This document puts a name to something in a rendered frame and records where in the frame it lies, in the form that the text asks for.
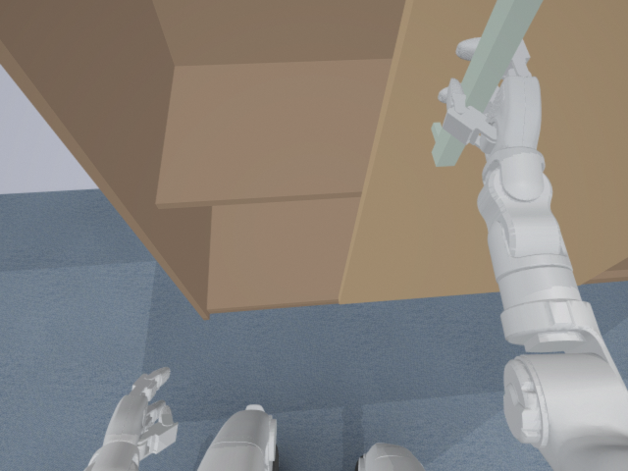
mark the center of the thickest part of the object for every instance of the robot right thigh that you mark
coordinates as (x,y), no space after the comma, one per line
(388,457)

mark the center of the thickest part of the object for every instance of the robot left hand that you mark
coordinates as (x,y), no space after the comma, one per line
(133,418)

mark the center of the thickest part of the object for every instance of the right robot forearm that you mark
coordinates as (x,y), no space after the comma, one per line
(543,309)

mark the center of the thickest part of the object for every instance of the left robot forearm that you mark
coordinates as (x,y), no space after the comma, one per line
(116,456)

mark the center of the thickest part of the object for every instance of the robot left thigh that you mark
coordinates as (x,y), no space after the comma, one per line
(245,443)

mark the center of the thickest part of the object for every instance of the right robot upper arm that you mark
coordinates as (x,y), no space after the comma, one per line
(571,407)

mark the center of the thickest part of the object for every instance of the robot right hand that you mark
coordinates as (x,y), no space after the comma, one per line
(514,110)

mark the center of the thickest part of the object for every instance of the handle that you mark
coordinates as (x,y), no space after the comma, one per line
(502,35)

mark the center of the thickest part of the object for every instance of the robot thigh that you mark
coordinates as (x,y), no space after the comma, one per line
(245,443)
(388,457)

